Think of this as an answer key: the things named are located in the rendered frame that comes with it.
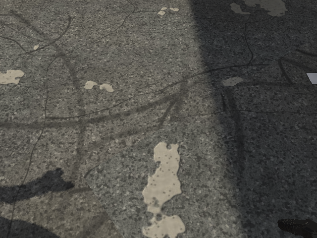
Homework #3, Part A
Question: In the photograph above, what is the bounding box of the right robot hand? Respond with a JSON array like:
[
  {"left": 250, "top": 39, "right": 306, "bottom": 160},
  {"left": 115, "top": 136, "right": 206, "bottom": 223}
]
[{"left": 277, "top": 218, "right": 317, "bottom": 238}]

